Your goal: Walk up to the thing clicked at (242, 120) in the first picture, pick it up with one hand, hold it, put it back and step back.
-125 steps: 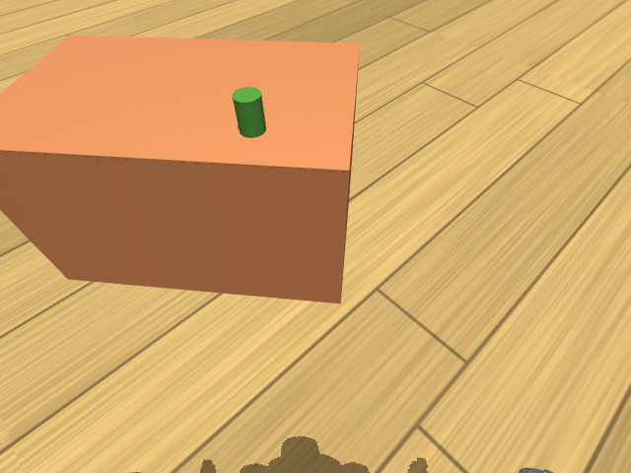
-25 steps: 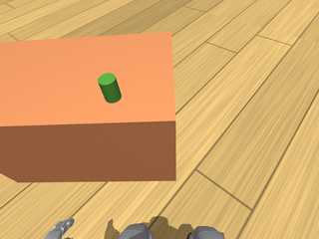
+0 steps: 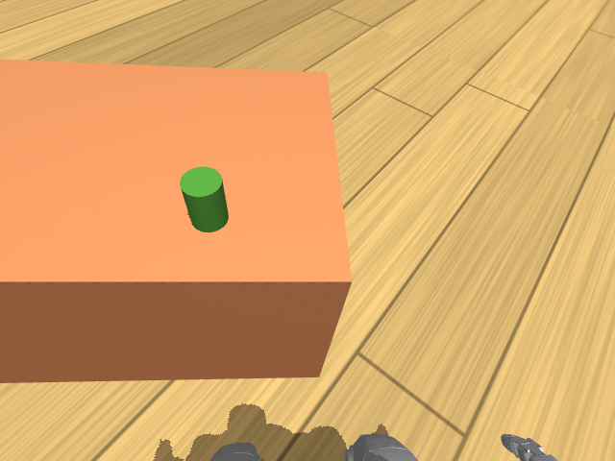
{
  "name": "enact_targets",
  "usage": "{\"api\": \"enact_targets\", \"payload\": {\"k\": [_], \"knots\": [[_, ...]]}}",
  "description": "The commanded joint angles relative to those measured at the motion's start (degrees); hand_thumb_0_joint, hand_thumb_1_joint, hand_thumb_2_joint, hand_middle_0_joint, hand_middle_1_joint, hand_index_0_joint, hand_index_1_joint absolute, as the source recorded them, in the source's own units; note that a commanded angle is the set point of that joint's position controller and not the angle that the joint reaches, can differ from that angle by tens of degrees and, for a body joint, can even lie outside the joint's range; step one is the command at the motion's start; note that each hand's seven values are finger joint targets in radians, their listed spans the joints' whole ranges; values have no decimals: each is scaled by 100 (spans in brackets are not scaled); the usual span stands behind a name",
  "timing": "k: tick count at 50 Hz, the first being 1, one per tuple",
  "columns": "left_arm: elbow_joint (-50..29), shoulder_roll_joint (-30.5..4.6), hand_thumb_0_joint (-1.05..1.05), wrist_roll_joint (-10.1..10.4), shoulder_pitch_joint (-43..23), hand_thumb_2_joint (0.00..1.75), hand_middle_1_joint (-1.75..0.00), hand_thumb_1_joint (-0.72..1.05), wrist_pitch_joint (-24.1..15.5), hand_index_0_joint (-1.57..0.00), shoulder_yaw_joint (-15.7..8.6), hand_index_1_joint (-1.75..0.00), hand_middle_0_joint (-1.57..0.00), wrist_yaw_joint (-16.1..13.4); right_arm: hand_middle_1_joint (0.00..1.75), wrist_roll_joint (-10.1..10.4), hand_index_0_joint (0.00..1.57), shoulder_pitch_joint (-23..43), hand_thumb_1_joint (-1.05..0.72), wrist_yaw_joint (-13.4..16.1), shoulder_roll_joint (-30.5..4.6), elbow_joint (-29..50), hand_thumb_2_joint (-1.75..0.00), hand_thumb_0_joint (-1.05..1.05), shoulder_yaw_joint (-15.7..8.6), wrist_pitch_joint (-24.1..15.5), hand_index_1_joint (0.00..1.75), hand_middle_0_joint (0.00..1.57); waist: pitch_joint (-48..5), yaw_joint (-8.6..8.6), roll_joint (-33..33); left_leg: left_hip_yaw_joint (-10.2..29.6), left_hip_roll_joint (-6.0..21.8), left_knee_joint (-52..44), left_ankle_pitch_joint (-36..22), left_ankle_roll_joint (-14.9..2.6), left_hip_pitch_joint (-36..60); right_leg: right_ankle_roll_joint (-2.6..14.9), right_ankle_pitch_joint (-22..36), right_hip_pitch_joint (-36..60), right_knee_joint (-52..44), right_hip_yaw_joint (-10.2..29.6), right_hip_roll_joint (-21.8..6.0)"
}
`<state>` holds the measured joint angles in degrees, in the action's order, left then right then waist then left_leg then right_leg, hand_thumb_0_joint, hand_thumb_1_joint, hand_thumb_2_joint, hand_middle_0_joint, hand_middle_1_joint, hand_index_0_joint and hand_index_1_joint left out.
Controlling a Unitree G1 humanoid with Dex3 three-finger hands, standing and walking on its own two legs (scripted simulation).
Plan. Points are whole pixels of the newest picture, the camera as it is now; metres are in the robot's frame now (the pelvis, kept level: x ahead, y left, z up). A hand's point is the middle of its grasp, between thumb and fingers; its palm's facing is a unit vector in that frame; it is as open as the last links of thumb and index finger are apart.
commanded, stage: walk up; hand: left
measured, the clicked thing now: (205, 200) +0.53 +0.20 -0.06
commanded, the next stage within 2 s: stand in 1.28 s
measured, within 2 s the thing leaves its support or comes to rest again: neither
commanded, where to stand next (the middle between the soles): +0.09 -0.02 m, yaw +1 degrees
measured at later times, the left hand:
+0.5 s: hand (149, 451) +0.14 +0.23 -0.14, palm faces -0.01 -0.94 -0.34, open 7.4 cm
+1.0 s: hand out of the picture +0.09 +0.24 -0.14, palm faces +0.01 -0.95 -0.32, open 7.4 cm
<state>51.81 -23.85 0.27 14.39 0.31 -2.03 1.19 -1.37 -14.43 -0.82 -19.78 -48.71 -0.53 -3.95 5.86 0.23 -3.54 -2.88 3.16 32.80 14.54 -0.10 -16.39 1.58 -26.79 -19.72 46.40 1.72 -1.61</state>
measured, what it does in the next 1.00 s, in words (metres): steps on the spot: right foot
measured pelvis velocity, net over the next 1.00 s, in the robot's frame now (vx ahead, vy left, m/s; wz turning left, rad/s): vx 0.02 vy -0.02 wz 0.00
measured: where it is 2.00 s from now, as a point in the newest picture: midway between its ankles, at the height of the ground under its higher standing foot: outside the picture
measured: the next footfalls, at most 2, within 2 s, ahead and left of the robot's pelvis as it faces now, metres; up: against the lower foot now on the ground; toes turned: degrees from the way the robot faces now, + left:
right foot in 0.10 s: +0.06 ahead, -0.15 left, +0.00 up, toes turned -1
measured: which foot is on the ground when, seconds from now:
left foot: down 0.00-1.00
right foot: up 0.00-0.08, down 0.10-1.00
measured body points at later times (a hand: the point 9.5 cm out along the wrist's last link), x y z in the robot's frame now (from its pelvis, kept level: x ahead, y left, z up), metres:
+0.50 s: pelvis +0.02 -0.02 +0.01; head +0.03 -0.03 +0.45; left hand +0.14 +0.28 -0.11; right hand +0.11 -0.33 -0.12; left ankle +0.03 +0.12 -0.73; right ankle +0.02 -0.15 -0.73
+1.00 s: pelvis +0.02 -0.02 +0.02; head +0.02 -0.02 +0.46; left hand +0.09 +0.29 -0.12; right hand +0.09 -0.32 -0.12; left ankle +0.03 +0.12 -0.73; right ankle +0.02 -0.15 -0.73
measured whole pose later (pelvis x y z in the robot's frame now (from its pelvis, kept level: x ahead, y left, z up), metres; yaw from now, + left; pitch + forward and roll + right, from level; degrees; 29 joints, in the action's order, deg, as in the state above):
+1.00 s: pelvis +0.02 -0.02 +0.02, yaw +0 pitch -3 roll +0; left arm 66.2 -20.0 -0.3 5.6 0.6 -1.2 1.4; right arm -0.5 -6.0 -0.6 -19.9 -65.9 0.3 -1.2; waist 3.0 0.4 0.0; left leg -1.1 2.8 19.7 9.5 1.9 -7.7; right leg -1.1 -10.6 -6.6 19.7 -0.9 -1.5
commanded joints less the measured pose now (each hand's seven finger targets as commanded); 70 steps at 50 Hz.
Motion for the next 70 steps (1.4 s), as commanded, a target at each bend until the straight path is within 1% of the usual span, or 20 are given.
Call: {"api": "enact_targets", "payload": {"k": [1, 3, 4, 5, 6, 7, 8, 9, 10, 11, 12, 13, 15, 17, 21, 25, 29, 37, 65, 70], "knots": [[-89, -819, 0, -34, 261, 90, -30, 90, -143, -20, -253, -30, -20, -128, 30, 78, 20, -13, -90, 192, -1703, 289, -90, 0, -497, -15, 30, 20, -820, -13, 1572, 964, 1135, -498, -3103, -994, 608, -29, 409, 300, -654, -311, 38], [63, -770, 0, -55, 369, 90, -30, 90, -179, -20, -253, -30, -20, -155, 30, 137, 20, 208, -90, 190, -1692, 297, -90, 0, -473, 68, 30, 20, -934, 121, 1353, 805, 992, -113, -2771, -837, 359, 22, 1237, 905, -1573, -443, 126], [113, -843, 0, -83, 401, 90, -30, 90, -222, -20, -270, -30, -20, -175, 30, 187, 20, 335, -90, 183, -1541, 309, -90, 0, -424, 108, 30, 20, -1012, 205, 1036, 730, 876, 134, -2428, -655, 230, 82, 1838, 1200, -1976, -259, 16], [119, -1080, 0, -123, 335, 90, -30, 90, -271, -20, -328, -30, -20, -200, 30, 241, 20, 384, -90, 184, -1319, 323, -90, 0, -358, 126, 30, 20, -1188, 207, 505, 576, 673, 481, -1903, -411, -8, 234, 2660, 1522, -2044, 325, -403], [62, -1302, 0, -152, 105, 90, -30, 90, -322, -20, -354, -30, -20, -207, 30, 267, 20, 393, -90, 177, -1102, 331, -90, 0, -300, 145, 30, 20, -1010, 71, -167, 351, 233, 821, -942, -157, -382, 513, 3021, 1380, -2236, 1330, -1066], [-1, -1442, 0, -77, -361, 90, -30, 90, -301, -20, -321, -30, -20, -177, 30, 247, 20, 345, -90, 198, -1094, 180, -90, 0, -294, 200, 30, 20, -762, -53, -284, 196, -95, 729, 560, -81, 7, 1010, 2835, 597, -2344, 1551, -1533], [-82, -1409, 0, -85, -749, 90, -30, 90, -285, -20, -274, -30, -20, -148, 30, 204, 20, 208, -90, 210, -1157, -28, -90, 0, -334, 211, 30, 20, -601, -191, -435, 257, -59, 614, 944, -103, 545, 1074, 2764, 24, -2264, 1498, -1556], [-82, -1232, 0, -80, -860, 90, -30, 90, -263, -20, -225, -30, -20, -130, 30, 180, 20, 132, -90, 193, -1211, -165, -90, 0, -336, 186, 30, 20, -528, -290, -380, 358, -8, 58, 479, -139, 715, 776, 2637, -58, -2165, 1115, -1262], [-68, -1083, 0, -61, -894, 90, -30, 90, -252, -20, -181, -30, -20, -132, 30, 172, 20, 185, -90, 175, -1320, -265, -90, 0, -360, 140, 30, 20, -558, -263, -279, 450, 202, -267, -401, -163, 821, 480, 2611, 35, -1980, 664, -952], [-35, -990, 0, -26, -836, 90, -30, 90, -260, -20, -162, -30, -20, -136, 30, 193, 20, 358, -90, 154, -1444, -311, -90, 0, -371, 105, 30, 20, -664, -153, -184, 618, 375, -325, -1256, -254, 843, 257, 2705, 243, -1804, 390, -655], [59, -946, 0, -28, -736, 90, -30, 90, -255, -20, -148, -30, -20, -133, 30, 184, 20, 514, -90, 140, -1461, -333, -90, 0, -348, 81, 30, 20, -738, -49, -209, 777, 504, -373, -1527, -364, 747, 139, 2684, 463, -1764, 233, -468], [171, -974, 0, -33, -656, 90, -30, 90, -257, -20, -165, -30, -20, -141, 30, 189, 20, 624, -90, 131, -1448, -359, -90, 0, -319, 75, 30, 20, -824, 45, -234, 735, 522, -268, -1712, -373, 708, 136, 2734, 732, -1803, 225, -461], [238, -1040, 0, -32, -815, 90, -30, 90, -263, -20, -168, -30, -20, -150, 30, 179, 20, 667, -90, 133, -1352, -474, -90, 0, -269, 103, 30, 20, -804, 0, -239, 510, 348, -327, -1651, -253, 703, 181, 2909, 861, -1984, 406, -607], [296, -1006, 0, -2, -937, 90, -30, 90, -239, -20, -154, -30, -20, -154, 30, 168, 20, 721, -90, 136, -1355, -615, -90, 0, -245, 119, 30, 20, -822, -6, 42, 524, 326, -555, -1533, -187, 766, 181, 2843, 919, -2022, 388, -636], [448, -951, 0, -9, -1096, 90, -30, 90, -198, -20, -131, -30, -20, -152, 30, 152, 20, 916, -90, 136, -1351, -823, -90, 0, -230, 133, 30, 20, -874, 9, 191, 534, 371, -763, -1551, -191, 849, 146, 2630, 1104, -2271, 311, -595], [557, -920, 0, -19, -1301, 90, -30, 90, -163, -20, -107, -30, -20, -125, 30, 114, 20, 1063, -90, 122, -1328, -999, -90, 0, -194, 146, 30, 20, -672, 13, 332, 574, 370, -1127, -1084, -144, 780, 106, 2057, 1050, -2585, 326, -573], [699, -904, 0, -27, -1370, 90, -30, 90, -158, -20, -119, -30, -20, -110, 30, 109, 20, 1088, -90, 122, -1303, -1142, -90, 0, -174, 132, 30, 20, -753, 12, 327, 576, 414, -1316, -1151, -121, 885, 80, 2147, 1263, -2724, 278, -543], [911, -838, 0, -58, -1423, 90, -30, 90, -139, -20, -111, -30, -20, -76, 30, 78, 20, 1186, -90, 118, -1287, -1292, -90, 0, -148, 136, 30, 20, -610, 8, 408, 589, 401, -1592, -600, -94, 804, 17, 1845, 1239, -3045, 297, -533], [1082, -833, 0, -81, -1093, 90, -30, 90, -199, -20, -65, -30, -20, -134, 30, 72, 20, 1191, -90, 117, -1221, -1323, -90, 0, -190, 207, 30, 20, -587, -23, 394, 675, 462, -1696, -1021, -49, 1004, -90, 1987, 1164, -3154, 199, -586], [1064, -858, 0, -78, -1067, 90, -30, 90, -242, -20, -49, -30, -20, -157, 30, 94, 20, 1172, -90, 98, -1227, -1319, -90, 0, -183, 213, 30, 20, -800, -42, 392, 666, 486, -1633, -1385, -71, 1129, -94, 2441, 1341, -3099, 166, -627]]}}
